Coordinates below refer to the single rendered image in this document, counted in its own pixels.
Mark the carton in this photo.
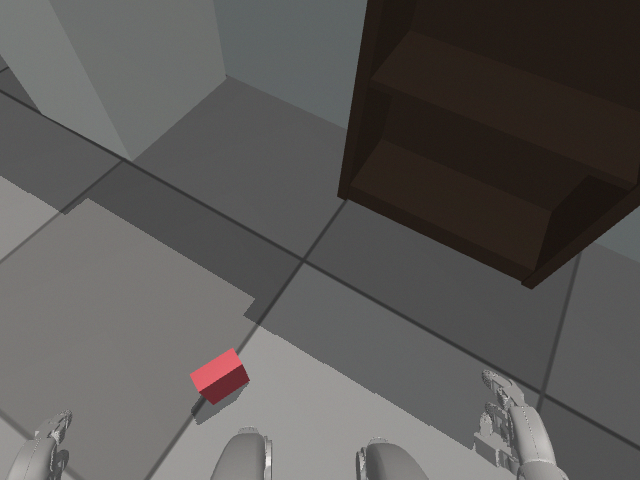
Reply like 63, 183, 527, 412
190, 348, 250, 405

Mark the bookshelf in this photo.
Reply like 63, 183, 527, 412
337, 0, 640, 290

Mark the right robot hand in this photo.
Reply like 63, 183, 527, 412
474, 370, 557, 476

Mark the left robot hand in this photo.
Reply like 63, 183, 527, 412
5, 410, 72, 480

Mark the right robot arm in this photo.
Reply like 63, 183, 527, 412
517, 461, 569, 480

